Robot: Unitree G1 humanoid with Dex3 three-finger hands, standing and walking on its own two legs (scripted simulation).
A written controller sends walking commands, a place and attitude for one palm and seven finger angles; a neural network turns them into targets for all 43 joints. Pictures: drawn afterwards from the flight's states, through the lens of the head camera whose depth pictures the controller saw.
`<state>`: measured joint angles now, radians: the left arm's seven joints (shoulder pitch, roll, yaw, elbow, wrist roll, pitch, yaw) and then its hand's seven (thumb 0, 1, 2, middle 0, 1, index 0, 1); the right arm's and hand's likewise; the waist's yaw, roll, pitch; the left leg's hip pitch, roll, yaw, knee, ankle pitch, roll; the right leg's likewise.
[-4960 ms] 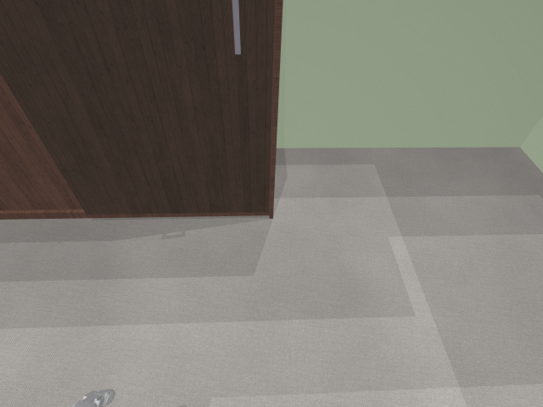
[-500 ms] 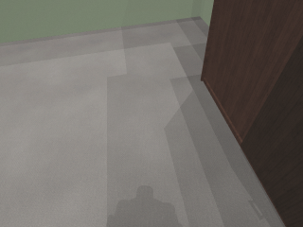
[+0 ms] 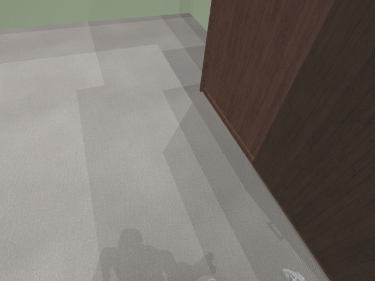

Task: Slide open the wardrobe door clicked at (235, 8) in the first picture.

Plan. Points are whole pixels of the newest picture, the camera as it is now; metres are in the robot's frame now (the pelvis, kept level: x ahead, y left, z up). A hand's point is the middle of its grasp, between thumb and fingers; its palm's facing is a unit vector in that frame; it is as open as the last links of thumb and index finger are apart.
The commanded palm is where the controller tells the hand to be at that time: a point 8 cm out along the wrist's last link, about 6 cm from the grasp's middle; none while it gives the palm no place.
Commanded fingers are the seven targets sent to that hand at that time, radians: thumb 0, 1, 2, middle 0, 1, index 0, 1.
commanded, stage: turn to face it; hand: right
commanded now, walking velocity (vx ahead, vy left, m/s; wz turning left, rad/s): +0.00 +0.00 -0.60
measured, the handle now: out of the picture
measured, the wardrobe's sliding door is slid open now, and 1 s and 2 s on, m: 0.00 0.00 0.00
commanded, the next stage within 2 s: take the last steps up to it in 1.62 s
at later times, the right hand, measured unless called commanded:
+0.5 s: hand out of the picture -0.06 -0.28 -0.18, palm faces +0.37 +0.89 -0.27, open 7.4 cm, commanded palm none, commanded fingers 0.00 -0.90 -0.90 0.20 0.30 0.20 0.30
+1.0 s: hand out of the picture +0.01 -0.25 -0.13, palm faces +0.57 +0.77 -0.29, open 7.4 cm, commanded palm none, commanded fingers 0.00 -0.90 -0.90 0.20 0.30 0.20 0.30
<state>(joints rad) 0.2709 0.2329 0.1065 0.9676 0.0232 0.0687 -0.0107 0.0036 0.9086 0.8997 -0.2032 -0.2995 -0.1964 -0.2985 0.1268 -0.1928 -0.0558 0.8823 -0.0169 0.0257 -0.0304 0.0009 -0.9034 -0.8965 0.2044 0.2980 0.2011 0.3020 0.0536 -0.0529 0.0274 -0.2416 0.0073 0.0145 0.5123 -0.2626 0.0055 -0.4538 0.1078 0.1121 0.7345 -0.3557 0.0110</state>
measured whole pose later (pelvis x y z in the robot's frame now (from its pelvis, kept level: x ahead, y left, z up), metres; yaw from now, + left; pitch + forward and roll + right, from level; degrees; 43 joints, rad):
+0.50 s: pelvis -0.01 -0.05 +0.00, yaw -20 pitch +1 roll +1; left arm 0.09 0.24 0.06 0.88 0.02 0.02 -0.02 0.00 0.91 0.90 -0.20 -0.30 -0.20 -0.30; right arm 0.24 -0.30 -0.09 0.95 -0.02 0.07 -0.01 0.01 -0.90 -0.90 0.20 0.30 0.20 0.30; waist -0.03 0.05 0.11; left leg -0.46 0.13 0.07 1.12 -0.49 -0.10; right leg -0.29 -0.01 -0.04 0.59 -0.31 -0.04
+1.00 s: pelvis +0.02 -0.01 +0.00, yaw -38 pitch -1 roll -1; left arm 0.23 0.26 0.10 0.94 0.02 0.08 -0.03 0.00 0.91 0.90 -0.20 -0.30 -0.20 -0.30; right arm 0.14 -0.18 -0.03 0.83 -0.02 0.01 -0.02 0.00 -0.90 -0.90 0.21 0.30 0.20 0.30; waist 0.05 -0.06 0.08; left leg -0.24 0.06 0.10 0.56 -0.30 0.01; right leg -0.48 0.04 0.05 1.13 -0.43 0.05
